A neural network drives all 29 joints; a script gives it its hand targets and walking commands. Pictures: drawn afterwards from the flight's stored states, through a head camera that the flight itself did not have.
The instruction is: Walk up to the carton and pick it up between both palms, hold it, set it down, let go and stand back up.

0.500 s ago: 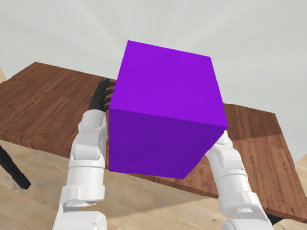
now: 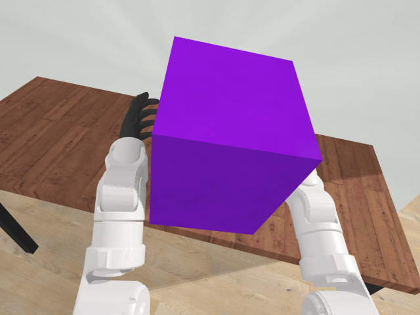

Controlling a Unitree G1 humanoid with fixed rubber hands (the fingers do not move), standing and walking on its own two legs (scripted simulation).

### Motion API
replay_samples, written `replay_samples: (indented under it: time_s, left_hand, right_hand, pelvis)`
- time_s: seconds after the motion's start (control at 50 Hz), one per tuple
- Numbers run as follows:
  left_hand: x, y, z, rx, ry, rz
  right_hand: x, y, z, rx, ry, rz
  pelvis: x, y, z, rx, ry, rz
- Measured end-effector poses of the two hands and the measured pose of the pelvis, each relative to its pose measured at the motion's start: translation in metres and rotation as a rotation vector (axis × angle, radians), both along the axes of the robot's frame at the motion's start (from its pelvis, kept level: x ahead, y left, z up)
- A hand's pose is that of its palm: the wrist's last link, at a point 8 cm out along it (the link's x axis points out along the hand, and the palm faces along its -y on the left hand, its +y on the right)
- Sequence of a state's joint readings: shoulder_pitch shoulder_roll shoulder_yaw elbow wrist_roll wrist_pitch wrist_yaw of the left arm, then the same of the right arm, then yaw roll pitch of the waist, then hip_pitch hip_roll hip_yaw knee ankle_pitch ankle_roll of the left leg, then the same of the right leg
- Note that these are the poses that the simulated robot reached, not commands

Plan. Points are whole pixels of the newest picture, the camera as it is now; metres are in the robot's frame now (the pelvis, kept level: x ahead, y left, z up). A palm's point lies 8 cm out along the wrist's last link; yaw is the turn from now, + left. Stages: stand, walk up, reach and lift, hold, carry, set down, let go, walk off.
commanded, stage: reach and lift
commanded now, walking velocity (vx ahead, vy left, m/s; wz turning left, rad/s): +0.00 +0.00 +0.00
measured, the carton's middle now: (217, 146) +0.37 -0.04 +0.17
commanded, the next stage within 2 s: hold in 0.44 s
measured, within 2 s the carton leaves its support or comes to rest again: neither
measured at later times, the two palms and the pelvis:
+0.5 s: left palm (124, 137) +0.38 +0.12 +0.19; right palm (290, 155) +0.35 -0.17 +0.16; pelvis +0.01 +0.01 +0.00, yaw +0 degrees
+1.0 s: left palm (80, 139) +0.34 +0.17 +0.21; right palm (267, 134) +0.37 -0.12 +0.20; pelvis -0.01 -0.01 +0.00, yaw +2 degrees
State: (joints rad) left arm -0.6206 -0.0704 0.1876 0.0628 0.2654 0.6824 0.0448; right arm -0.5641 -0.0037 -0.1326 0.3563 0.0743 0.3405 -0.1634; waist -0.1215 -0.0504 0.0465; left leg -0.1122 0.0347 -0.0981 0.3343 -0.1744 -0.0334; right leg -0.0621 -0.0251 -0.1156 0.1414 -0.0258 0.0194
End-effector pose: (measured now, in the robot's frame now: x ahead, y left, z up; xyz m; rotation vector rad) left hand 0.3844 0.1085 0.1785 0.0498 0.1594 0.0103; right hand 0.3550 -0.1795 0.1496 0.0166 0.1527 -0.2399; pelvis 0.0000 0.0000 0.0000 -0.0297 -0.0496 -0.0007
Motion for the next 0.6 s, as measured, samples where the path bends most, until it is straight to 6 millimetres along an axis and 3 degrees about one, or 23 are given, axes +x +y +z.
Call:
replay_samples:
  time_s: [0.36, 0.6]
  left_hand:
    - [-0.008, 0.018, 0.007, -0.018, -0.009, -0.002]
    - [-0.008, 0.006, 0.011, -0.001, -0.006, -0.004]
  right_hand:
    - [-0.002, 0.016, 0.014, 0.021, -0.023, 0.007]
    - [-0.005, 0.005, 0.011, -0.002, -0.018, 0.001]
  pelvis:
    - [0.01, 0.002, 0.0, -0.003, -0.056, 0.018]
    - [0.003, 0.006, 0.0, 0.002, -0.048, -0.013]
